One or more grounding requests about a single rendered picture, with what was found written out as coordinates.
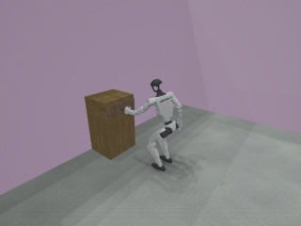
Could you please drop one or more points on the left robot hand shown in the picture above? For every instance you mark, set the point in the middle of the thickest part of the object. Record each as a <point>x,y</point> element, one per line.
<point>126,110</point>

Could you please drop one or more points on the left robot forearm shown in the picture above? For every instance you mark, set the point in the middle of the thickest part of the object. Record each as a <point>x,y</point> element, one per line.
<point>137,112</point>

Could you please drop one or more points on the cabinet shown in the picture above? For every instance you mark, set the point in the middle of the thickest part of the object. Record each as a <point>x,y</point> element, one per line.
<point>110,138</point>

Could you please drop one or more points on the right robot upper arm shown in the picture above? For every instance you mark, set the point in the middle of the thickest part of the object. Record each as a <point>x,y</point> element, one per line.
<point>174,100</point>

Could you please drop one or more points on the robot left shin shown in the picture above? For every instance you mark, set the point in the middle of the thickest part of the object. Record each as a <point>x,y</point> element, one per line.
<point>154,153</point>

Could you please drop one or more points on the right robot forearm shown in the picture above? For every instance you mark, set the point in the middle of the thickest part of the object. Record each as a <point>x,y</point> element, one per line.
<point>179,114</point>

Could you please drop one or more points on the drawer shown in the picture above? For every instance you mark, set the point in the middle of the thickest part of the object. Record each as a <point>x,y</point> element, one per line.
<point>114,110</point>

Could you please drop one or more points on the left robot upper arm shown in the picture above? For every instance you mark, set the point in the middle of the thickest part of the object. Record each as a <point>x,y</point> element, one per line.
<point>150,102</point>

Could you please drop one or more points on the humanoid robot torso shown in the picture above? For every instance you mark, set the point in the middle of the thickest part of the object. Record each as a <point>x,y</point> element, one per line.
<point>164,111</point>

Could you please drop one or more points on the right robot hand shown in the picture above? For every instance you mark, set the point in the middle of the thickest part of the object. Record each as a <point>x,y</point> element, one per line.
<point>179,123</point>

